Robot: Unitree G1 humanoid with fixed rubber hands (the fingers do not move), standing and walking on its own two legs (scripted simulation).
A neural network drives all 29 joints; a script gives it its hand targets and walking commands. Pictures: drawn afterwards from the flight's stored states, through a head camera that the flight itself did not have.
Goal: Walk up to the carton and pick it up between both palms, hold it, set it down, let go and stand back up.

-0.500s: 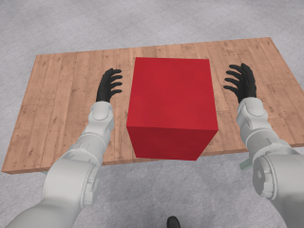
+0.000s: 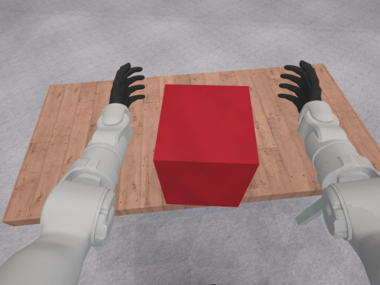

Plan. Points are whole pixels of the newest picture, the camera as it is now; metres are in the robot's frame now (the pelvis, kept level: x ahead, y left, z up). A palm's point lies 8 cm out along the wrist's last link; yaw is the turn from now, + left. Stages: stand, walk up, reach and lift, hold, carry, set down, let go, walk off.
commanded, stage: set down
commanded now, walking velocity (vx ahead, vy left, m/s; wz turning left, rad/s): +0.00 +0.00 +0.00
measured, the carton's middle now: (204, 149) +0.45 -0.05 -0.05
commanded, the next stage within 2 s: none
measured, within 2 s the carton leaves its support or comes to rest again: neither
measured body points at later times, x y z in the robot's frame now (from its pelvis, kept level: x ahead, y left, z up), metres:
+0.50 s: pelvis +0.00 +0.01 +0.01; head +0.05 +0.00 +0.46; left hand +0.44 +0.14 +0.07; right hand +0.41 -0.27 +0.08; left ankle -0.01 +0.13 -0.73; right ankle +0.04 -0.09 -0.73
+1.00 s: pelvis +0.00 +0.00 +0.01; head +0.05 -0.01 +0.46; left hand +0.38 +0.15 +0.03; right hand +0.36 -0.26 +0.04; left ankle -0.01 +0.13 -0.73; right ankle +0.04 -0.09 -0.73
